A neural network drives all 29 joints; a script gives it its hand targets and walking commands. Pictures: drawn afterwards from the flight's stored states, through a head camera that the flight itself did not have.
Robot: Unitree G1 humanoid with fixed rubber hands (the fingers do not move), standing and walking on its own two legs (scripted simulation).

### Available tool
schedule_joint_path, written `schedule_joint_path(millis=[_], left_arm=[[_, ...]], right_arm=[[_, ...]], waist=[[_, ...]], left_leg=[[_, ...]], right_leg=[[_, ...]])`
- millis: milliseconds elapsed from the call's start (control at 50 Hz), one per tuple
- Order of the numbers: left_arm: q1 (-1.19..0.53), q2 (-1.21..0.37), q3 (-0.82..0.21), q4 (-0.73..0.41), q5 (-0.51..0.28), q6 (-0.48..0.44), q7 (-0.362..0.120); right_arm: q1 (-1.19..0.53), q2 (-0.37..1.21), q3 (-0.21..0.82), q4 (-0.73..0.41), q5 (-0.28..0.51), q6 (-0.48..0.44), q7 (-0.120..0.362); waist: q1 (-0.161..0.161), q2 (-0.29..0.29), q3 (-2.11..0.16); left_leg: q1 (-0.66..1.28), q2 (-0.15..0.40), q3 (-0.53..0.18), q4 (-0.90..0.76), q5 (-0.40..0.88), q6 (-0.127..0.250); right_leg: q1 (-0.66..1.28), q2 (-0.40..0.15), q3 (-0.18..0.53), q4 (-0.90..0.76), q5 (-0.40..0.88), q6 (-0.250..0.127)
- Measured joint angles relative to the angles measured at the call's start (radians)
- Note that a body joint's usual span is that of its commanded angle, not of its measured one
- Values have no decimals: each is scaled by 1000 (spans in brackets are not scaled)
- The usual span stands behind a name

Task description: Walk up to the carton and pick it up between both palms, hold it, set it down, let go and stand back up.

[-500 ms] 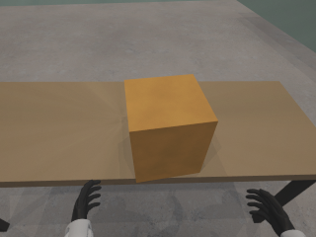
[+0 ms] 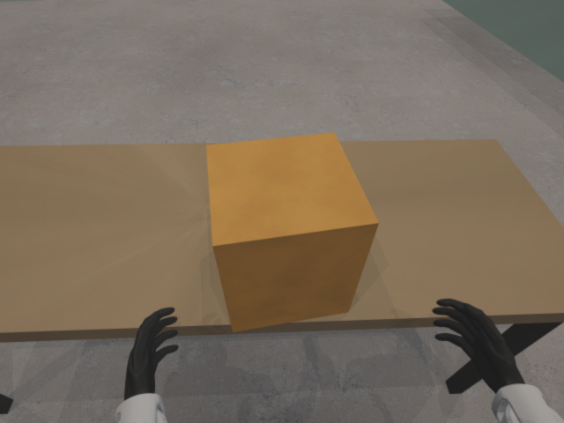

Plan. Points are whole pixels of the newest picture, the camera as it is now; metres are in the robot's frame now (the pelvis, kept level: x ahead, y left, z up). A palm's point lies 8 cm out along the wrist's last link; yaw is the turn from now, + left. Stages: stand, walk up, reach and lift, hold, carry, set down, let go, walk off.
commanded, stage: reach and lift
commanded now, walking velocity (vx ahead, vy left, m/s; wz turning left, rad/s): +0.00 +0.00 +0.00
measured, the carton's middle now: (282, 234) +0.42 +0.02 +0.02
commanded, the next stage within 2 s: none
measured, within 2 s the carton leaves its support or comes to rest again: neither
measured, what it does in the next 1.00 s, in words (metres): stands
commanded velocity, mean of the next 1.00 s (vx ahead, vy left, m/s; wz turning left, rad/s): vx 0.00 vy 0.00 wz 0.00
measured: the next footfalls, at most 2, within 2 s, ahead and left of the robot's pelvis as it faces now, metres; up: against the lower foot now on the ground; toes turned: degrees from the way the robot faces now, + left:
none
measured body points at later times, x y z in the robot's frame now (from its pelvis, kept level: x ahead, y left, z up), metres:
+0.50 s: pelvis +0.01 +0.00 +0.00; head +0.02 +0.00 +0.45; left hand +0.27 +0.18 +0.05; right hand +0.28 -0.24 +0.06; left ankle +0.03 +0.16 -0.74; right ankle +0.02 -0.11 -0.74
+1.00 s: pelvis -0.01 +0.00 +0.00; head +0.00 +0.00 +0.45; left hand +0.32 +0.17 +0.13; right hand +0.35 -0.22 +0.13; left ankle +0.03 +0.16 -0.74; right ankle +0.02 -0.11 -0.74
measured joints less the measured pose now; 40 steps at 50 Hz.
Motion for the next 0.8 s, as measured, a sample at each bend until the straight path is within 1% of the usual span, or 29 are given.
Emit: schedule_joint_path(millis=[80,180,340,480,640,800], left_arm=[[-12,0,0,-18,-2,42,14],[-67,0,0,-43,-5,98,23],[-164,0,0,-107,-5,216,23],[-196,0,0,-190,-5,327,12],[-248,5,0,-258,-5,455,9],[-376,26,0,-265,-8,602,17]], right_arm=[[0,0,0,-46,0,37,-7],[0,0,0,-96,0,87,-17],[-7,0,0,-173,17,170,-50],[-61,0,0,-237,36,244,-84],[-173,0,0,-251,57,336,-118],[-305,0,0,-250,68,450,-142]], waist=[[0,0,-3],[0,0,-7],[0,0,-11],[0,0,-11],[0,0,-11],[0,5,-11]], left_leg=[[0,0,0,0,0,0],[0,0,0,-1,-1,0],[0,0,0,-8,0,-1],[1,1,0,-17,4,-11],[1,2,0,-21,8,-19],[1,4,0,-21,15,-20]], right_leg=[[0,0,0,0,0,-1],[0,0,0,-1,0,-1],[0,0,0,-8,0,-3],[0,0,0,-15,1,-3],[0,1,0,-19,5,-3],[0,2,0,-20,13,-3]])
